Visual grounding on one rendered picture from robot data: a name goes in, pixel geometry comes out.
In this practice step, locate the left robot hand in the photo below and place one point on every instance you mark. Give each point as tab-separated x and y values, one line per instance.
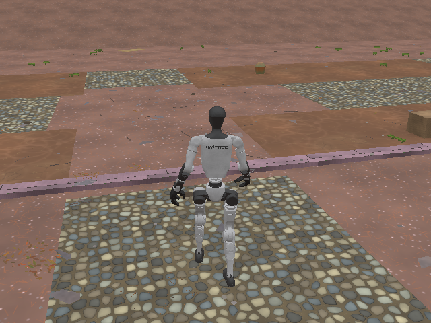
174	196

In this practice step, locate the robot left upper arm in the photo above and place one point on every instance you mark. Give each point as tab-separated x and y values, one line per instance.
191	153

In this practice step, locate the humanoid robot torso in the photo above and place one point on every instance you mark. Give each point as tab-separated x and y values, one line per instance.
215	160

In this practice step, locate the right robot forearm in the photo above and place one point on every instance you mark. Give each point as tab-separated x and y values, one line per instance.
246	173

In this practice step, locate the robot right upper arm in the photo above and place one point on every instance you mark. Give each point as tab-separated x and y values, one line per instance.
240	152

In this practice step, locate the left robot forearm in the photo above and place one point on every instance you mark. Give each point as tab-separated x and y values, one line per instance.
178	185

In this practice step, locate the right robot hand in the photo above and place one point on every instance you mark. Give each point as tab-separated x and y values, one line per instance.
243	184

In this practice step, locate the robot right thigh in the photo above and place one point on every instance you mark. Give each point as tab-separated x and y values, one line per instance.
230	206

